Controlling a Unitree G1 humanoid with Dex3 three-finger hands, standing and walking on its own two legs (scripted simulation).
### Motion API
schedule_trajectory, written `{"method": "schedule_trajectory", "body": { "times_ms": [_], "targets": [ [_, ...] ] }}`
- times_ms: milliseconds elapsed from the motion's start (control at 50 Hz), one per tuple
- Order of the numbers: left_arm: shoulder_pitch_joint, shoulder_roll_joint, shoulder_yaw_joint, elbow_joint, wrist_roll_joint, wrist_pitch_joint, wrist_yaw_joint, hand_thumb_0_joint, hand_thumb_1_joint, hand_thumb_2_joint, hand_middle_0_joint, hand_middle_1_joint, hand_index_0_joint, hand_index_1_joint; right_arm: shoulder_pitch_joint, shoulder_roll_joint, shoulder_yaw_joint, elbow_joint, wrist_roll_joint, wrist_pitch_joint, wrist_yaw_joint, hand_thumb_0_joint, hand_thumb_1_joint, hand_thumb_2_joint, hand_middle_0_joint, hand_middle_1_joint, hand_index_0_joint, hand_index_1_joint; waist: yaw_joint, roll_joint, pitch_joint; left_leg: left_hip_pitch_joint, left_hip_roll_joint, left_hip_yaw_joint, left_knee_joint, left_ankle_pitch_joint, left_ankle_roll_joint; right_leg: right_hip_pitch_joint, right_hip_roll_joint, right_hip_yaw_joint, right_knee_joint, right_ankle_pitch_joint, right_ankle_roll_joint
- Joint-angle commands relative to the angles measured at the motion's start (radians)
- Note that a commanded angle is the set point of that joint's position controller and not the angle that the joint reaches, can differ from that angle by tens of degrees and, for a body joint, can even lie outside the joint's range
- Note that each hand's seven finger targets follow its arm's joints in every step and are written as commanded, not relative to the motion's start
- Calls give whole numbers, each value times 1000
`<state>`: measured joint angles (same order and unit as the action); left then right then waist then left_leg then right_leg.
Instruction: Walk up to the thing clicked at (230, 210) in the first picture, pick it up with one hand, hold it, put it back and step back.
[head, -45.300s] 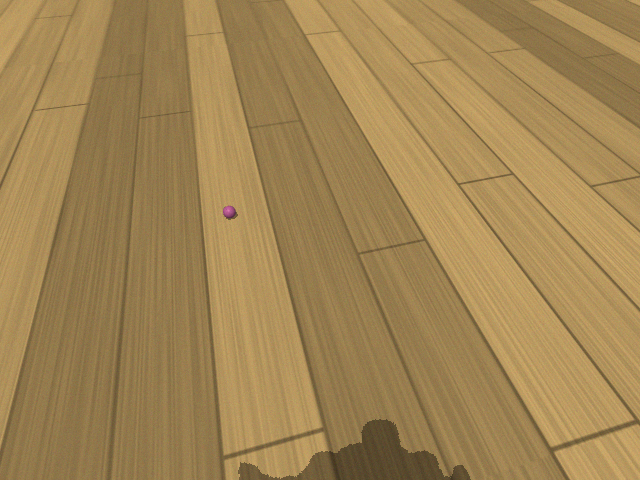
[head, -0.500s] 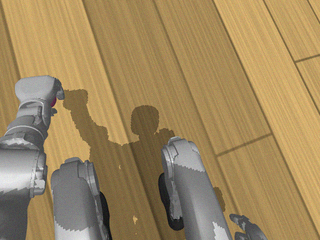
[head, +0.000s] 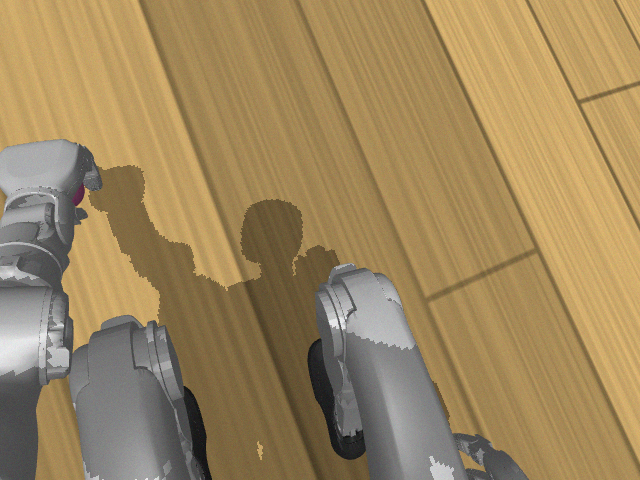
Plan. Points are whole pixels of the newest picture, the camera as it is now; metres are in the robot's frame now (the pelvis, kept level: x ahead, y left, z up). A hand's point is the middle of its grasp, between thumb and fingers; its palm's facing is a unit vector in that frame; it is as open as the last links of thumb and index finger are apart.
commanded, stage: lower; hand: left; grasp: from above
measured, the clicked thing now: (59, 189) +0.51 +0.24 -0.18
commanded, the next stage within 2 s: rest in 0.32 s
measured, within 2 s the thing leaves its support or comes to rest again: rests again in 1.58 s
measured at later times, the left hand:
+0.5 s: hand (79, 207) +0.49 +0.23 -0.22, palm faces -0.45 -0.06 -0.89, open 6.2 cm
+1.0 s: hand (92, 210) +0.50 +0.22 -0.25, palm faces -0.44 -0.09 -0.89, open 6.4 cm
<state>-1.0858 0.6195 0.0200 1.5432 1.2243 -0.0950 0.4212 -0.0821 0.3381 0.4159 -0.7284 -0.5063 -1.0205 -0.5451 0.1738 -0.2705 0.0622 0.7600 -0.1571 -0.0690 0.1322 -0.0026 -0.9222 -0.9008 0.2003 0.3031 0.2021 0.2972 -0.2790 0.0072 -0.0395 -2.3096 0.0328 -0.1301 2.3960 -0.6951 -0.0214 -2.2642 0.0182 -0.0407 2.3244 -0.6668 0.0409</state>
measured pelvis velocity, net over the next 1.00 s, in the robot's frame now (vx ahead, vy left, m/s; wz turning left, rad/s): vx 0.00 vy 0.01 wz -0.08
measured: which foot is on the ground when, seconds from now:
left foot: down 0.00-1.00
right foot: down 0.00-1.00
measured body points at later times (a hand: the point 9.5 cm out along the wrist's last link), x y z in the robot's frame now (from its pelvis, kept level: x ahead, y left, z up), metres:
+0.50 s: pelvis +0.00 +0.00 -0.02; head +0.26 +0.06 +0.34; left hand +0.51 +0.23 -0.17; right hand +0.01 -0.26 -0.12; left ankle +0.07 +0.13 -0.30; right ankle +0.10 -0.13 -0.30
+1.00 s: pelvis +0.00 +0.01 -0.03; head +0.28 +0.07 +0.32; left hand +0.52 +0.22 -0.20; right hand +0.00 -0.25 -0.10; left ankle +0.07 +0.13 -0.30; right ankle +0.10 -0.13 -0.30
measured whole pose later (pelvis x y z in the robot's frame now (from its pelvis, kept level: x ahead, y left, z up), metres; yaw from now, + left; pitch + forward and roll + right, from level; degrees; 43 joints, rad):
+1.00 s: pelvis +0.00 +0.01 -0.03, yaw -5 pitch +31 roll -10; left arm -1.12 0.81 0.09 1.72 1.27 -0.13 0.60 -0.09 0.36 0.37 -0.73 -0.50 -0.99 -0.51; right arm 0.16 -0.32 0.20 0.71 -0.25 -0.18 0.24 0.00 -0.91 -0.90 0.20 0.30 0.20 0.30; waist -0.39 -0.07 0.10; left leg -2.36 0.03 -0.22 2.53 -0.73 -0.02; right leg -2.29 0.04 -0.10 2.39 -0.67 0.06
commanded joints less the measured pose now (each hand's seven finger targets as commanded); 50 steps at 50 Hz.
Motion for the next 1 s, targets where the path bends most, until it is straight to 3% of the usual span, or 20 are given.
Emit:
{"method": "schedule_trajectory", "body": {
  "times_ms": [0, 20, 100, 180, 300, 360, 380, 480, 540, 560, 580, 620, 660, 680, 720, 760, 800, 840, 920, 980],
  "targets": [
    [-340, 151, -17, -84, -1, 7, 44, 0, 671, 573, -1022, -597, -1052, -567, 221, -236, -67, 0, -1, -1, -5, 0, -910, -901, 200, 300, 200, 300, -40, 230, -674, 444, -23, 103, -221, 177, 48, 392, 36, -115, -233, 225, -73],
    [-381, 168, -13, -85, -2, 2, 46, 0, 652, 588, -1013, -593, -1037, -569, 225, -245, -64, 2, -3, -3, -6, 0, -909, -901, 199, 300, 199, 300, -62, 208, -652, 419, -24, 97, -212, 160, 52, 373, 37, -118, -240, 210, -71],
    [-368, 230, 8, -67, 8, -15, 59, 0, 614, 558, -986, -576, -1011, -550, 219, -252, -45, -3, -8, -11, -4, 0, -909, -901, 200, 300, 199, 300, -38, 232, -646, 386, -28, 97, -199, 150, 50, 384, 37, -118, -223, 192, -70],
    [-372, 206, -5, -32, 23, -26, 76, 0, 634, 552, -995, -601, -1026, -570, 217, -252, -31, -13, -20, -21, 5, 0, -914, -902, 199, 300, 199, 300, -69, 256, -641, 407, -26, 89, -181, 158, 46, 374, 39, -130, -195, 209, -71],
    [-395, 248, 22, -50, 45, -21, 120, 0, 652, 549, -988, -618, -1025, -580, 222, -266, -20, -10, -35, -30, 21, 0, -910, -900, 200, 300, 199, 300, -80, 319, -654, 433, -23, 83, -164, 188, 41, 359, 42, -143, -168, 245, -72],
    [-380, 281, 49, -70, 40, -15, 132, 0, 659, 558, -993, -617, -1028, -580, 227, -278, -20, -13, -34, -29, 25, 0, -908, -899, 200, 300, 200, 300, -63, 337, -684, 444, -23, 80, -167, 204, 40, 366, 39, -145, -167, 253, -70],
    [-368, 244, 24, -11, 36, -10, 131, 0, 671, 539, -997, -619, -1036, -578, 217, -270, -13, -14, -39, -34, 32, 0, -911, -900, 200, 300, 200, 300, -81, 327, -636, 414, -21, 79, -158, 177, 41, 340, 41, -148, -160, 235, -72],
    [-394, 277, 40, -8, 32, -19, 133, 0, 581, 529, -919, -586, -957, -546, 237, -293, -2, -12, -55, -50, 44, 0, -897, -894, 200, 300, 200, 300, -115, 283, -591, 379, -21, 71, -129, 174, 49, 352, 43, -158, -166, 240, -62],
    [-340, 266, 31, 36, 32, -21, 137, 0, 592, 511, -927, -585, -969, -542, 228, -287, 8, -15, -56, -58, 54, 0, -898, -895, 201, 300, 200, 300, -104, 291, -596, 393, -19, 65, -130, 181, 45, 367, 48, -164, -159, 246, -64],
    [-372, 307, 60, 7, 32, -28, 144, 0, 603, 509, -928, -595, -973, -548, 233, -305, 7, -18, -60, -64, 56, 0, -899, -895, 200, 300, 200, 300, -117, 303, -595, 405, -19, 63, -125, 194, 43, 358, 45, -170, -155, 254, -65],
    [-360, 286, 40, 31, 32, -31, 144, 0, 606, 516, -931, -600, -975, -553, 230, -300, 14, -24, -61, -71, 62, 0, -899, -895, 201, 300, 200, 300, -116, 309, -577, 402, -19, 61, -123, 182, 42, 352, 46, -171, -150, 244, -67],
    [-352, 339, 75, -12, 40, -36, 156, 0, 593, 517, -930, -582, -970, -540, 226, -314, 13, -30, -60, -72, 63, 0, -899, -895, 200, 300, 200, 300, -94, 350, -627, 446, -18, 54, -134, 216, 35, 363, 46, -178, -142, 265, -72],
    [-348, 298, 39, 43, 45, -37, 161, 0, 616, 491, -936, -591, -984, -541, 215, -300, 27, -32, -69, -75, 74, 0, -901, -896, 201, 300, 200, 300, -127, 328, -582, 405, -13, 55, -119, 190, 41, 366, 54, -178, -145, 256, -66],
    [-368, 326, 57, 30, 43, -42, 170, 0, 605, 506, -930, -594, -975, -547, 220, -309, 29, -29, -73, -79, 75, 0, -900, -896, 200, 300, 200, 300, -134, 310, -584, 391, -14, 53, -114, 186, 45, 375, 55, -178, -153, 262, -61],
    [-337, 349, 69, 11, 35, -41, 184, 0, 583, 508, -926, -578, -967, -536, 220, -310, 34, -26, -66, -80, 77, 0, -902, -896, 201, 300, 200, 300, -101, 348, -617, 413, -13, 55, -120, 205, 42, 399, 55, -172, -155, 275, -62],
    [-347, 331, 48, 50, 45, -40, 193, 0, 596, 489, -926, -581, -971, -533, 217, -308, 45, -23, -78, -86, 85, 0, -903, -897, 201, 300, 200, 300, -140, 330, -585, 403, -8, 52, -105, 212, 43, 400, 60, -177, -144, 291, -59],
    [-356, 383, 93, 30, 41, -43, 205, 0, 596, 488, -928, -572, -973, -526, 231, -331, 39, -30, -77, -92, 88, 0, -902, -897, 200, 300, 200, 300, -139, 331, -586, 411, -8, 45, -101, 231, 43, 402, 56, -183, -144, 309, -59],
    [-356, 373, 82, 68, 49, -43, 207, 0, 609, 455, -944, -538, -987, -492, 222, -333, 49, -27, -91, -103, 98, 0, -904, -898, 200, 300, 200, 300, -159, 333, -535, 393, -8, 47, -88, 216, 41, 385, 56, -187, -144, 291, -61],
    [-338, 382, 87, 45, 40, -44, 222, 0, 630, 448, -952, -557, -1001, -506, 213, -338, 54, -39, -85, -112, 104, 0, -906, -899, 200, 301, 200, 301, -137, 395, -576, 455, -7, 31, -123, 224, 29, 385, 57, -200, -134, 291, -67],
    [-353, 365, 54, 102, 43, -44, 219, 0, 636, 441, -955, -546, -1004, -495, 202, -343, 63, -40, -92, -119, 115, 0, -906, -899, 200, 301, 200, 301, -179, 328, -514, 380, -3, 35, -86, 191, 45, 395, 65, -194, -149, 286, -55]
  ]
}}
